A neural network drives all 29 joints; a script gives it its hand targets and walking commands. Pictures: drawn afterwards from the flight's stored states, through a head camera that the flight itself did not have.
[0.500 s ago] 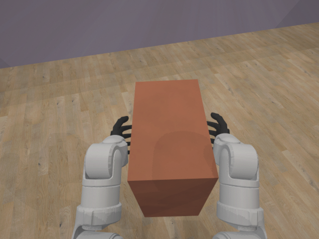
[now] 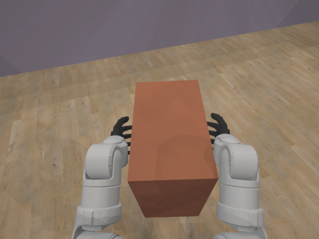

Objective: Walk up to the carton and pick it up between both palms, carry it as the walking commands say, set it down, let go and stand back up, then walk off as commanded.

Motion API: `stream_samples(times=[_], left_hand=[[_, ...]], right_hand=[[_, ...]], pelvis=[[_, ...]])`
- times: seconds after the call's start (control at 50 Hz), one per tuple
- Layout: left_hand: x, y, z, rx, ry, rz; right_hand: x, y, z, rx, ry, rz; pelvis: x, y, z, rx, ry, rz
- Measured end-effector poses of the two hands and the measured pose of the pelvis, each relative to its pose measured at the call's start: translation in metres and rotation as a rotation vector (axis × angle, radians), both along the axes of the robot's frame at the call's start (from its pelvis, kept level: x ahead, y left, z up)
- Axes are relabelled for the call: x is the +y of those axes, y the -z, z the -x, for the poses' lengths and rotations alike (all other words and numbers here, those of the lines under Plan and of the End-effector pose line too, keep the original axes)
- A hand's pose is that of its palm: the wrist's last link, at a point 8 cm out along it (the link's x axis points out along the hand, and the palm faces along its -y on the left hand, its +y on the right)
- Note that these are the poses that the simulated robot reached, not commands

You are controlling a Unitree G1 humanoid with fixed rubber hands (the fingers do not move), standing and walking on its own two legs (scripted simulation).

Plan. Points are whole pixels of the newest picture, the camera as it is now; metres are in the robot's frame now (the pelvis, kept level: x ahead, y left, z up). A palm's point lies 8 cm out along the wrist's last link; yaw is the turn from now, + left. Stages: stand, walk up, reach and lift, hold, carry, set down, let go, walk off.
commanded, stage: carry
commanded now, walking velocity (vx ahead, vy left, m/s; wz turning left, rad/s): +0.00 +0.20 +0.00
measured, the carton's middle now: (169, 153) +0.32 -0.01 +0.03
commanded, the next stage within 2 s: none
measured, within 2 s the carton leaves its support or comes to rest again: neither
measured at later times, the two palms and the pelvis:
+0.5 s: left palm (87, 161) +0.26 +0.18 +0.09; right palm (197, 161) +0.26 -0.06 +0.10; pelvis -0.04 +0.07 +0.00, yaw -1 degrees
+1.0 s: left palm (50, 180) +0.21 +0.24 +0.09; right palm (167, 178) +0.22 +0.00 +0.10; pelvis -0.09 +0.13 +0.00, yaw +0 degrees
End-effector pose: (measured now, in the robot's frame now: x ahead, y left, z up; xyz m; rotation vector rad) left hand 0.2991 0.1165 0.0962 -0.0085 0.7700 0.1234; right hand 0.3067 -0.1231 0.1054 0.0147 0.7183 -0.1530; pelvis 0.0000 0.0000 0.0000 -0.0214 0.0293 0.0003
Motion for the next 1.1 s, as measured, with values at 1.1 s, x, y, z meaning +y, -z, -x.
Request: stream_samples(times=[1.1], left_hand=[[0.125,0.002,0.098,0.004,0.012,-0.002]], right_hand=[[0.124,0.003,0.1,0.004,0.005,0.004]], pelvis=[[0.128,0.001,0.098,-0.009,0.005,-0.016]])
